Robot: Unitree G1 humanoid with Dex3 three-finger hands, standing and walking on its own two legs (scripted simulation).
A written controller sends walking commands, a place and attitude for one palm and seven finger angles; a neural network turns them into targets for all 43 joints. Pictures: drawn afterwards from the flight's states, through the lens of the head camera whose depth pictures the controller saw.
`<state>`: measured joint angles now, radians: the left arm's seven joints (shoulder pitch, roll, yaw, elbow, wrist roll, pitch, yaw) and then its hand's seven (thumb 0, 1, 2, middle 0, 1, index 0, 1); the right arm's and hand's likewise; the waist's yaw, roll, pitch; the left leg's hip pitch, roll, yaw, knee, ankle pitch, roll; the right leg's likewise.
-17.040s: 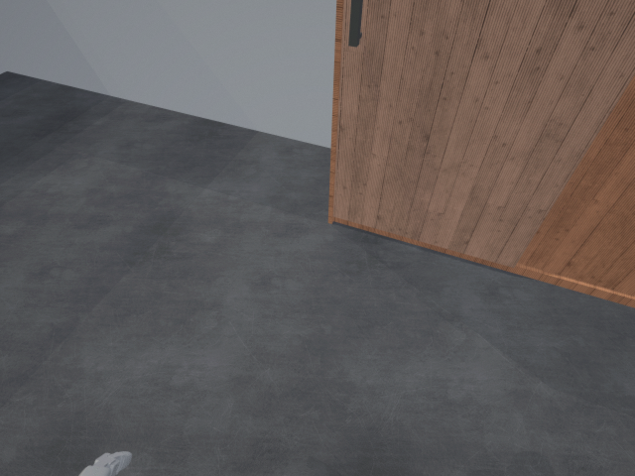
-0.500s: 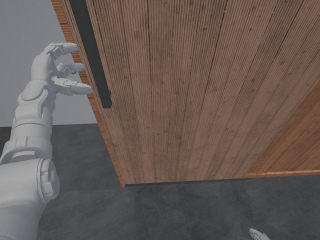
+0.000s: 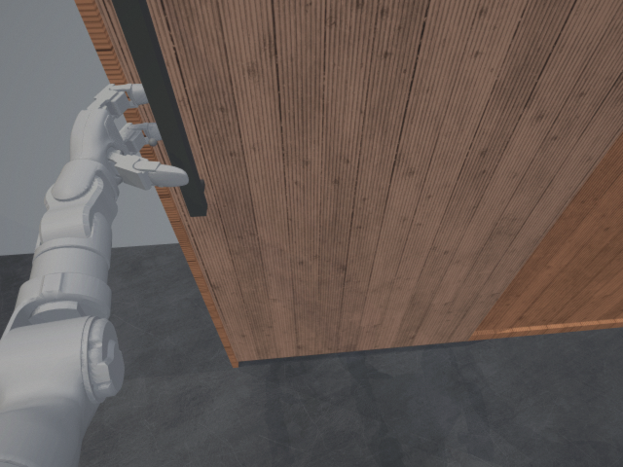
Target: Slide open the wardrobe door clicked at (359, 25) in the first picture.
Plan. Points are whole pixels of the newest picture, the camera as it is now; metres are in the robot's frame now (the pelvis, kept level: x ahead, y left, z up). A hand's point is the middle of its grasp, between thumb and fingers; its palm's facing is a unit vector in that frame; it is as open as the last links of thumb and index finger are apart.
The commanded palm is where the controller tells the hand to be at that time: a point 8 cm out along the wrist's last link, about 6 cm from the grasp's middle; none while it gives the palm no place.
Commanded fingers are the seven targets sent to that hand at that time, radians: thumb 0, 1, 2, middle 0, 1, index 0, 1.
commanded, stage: feel for the door with the fingertips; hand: left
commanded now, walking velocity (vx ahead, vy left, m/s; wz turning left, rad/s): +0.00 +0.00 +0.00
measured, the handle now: (171, 109) +0.51 +0.18 +0.21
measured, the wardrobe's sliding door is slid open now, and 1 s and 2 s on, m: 0.00 0.00 0.00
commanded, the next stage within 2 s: slide the fingers in behind the handle in 0.54 s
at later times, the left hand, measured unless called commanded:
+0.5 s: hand (144, 136) +0.46 +0.21 +0.20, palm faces +0.09 -1.00 +0.03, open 14.0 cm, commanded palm +0.44 +0.25 +0.20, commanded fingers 0.00 -0.50 0.30 -0.30 -1.20 -0.30 -1.20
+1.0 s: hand (151, 136) +0.47 +0.20 +0.20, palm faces +0.09 -1.00 +0.01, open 13.9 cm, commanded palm +0.44 +0.25 +0.20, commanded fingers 0.00 -0.50 0.30 -0.30 -1.20 -0.30 -1.20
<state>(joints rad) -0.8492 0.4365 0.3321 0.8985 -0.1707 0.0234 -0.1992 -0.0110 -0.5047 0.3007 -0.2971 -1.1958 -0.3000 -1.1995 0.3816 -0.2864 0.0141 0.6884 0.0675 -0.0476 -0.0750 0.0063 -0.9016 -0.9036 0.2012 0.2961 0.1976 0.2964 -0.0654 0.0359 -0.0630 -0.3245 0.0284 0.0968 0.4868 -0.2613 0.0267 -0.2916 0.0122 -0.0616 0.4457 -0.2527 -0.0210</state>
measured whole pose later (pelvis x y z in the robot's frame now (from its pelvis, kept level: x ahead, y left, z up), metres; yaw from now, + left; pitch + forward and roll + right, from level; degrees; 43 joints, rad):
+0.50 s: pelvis -0.01 +0.00 +0.00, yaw +2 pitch +6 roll -1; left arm -1.00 0.46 0.29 1.06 -0.16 0.02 -0.19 -0.01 -0.51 0.30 -0.30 -1.20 -0.30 -1.20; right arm 0.33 -0.28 0.03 0.71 0.06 -0.06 -0.09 0.00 -0.90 -0.90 0.20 0.30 0.20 0.30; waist -0.06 0.02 -0.04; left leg -0.35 0.02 0.07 0.50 -0.25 0.03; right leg -0.30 0.00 -0.09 0.45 -0.25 -0.02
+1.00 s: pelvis -0.01 +0.00 +0.00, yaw +1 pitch +6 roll -1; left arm -0.97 0.47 0.32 1.07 -0.15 -0.05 -0.17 -0.01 -0.50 0.30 -0.30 -1.21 -0.31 -1.21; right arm 0.40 -0.28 0.02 0.73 0.05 -0.08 -0.07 0.01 -0.90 -0.90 0.20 0.30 0.20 0.30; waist -0.08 0.04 -0.05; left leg -0.37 0.02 0.09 0.50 -0.25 0.03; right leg -0.33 0.01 -0.07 0.46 -0.24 -0.02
